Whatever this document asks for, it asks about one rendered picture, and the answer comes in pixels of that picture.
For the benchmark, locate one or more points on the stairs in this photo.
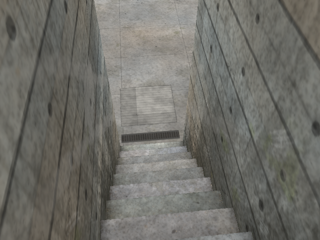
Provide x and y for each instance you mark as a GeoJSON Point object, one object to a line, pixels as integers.
{"type": "Point", "coordinates": [160, 193]}

